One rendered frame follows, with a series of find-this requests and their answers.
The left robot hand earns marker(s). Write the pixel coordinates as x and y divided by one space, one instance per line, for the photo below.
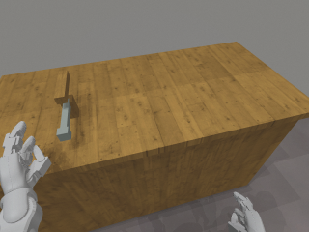
14 164

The counter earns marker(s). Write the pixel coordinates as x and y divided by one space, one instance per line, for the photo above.
148 132

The tap lever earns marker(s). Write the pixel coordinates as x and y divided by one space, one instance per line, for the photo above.
64 133

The right robot hand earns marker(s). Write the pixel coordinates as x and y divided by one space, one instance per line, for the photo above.
249 218

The left robot forearm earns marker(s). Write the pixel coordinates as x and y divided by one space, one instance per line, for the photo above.
20 211

